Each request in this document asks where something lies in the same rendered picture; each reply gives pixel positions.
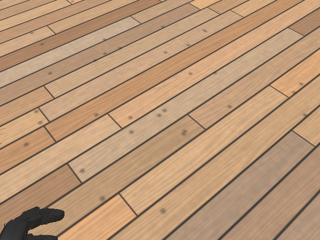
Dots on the robot left hand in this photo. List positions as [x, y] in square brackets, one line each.
[18, 228]

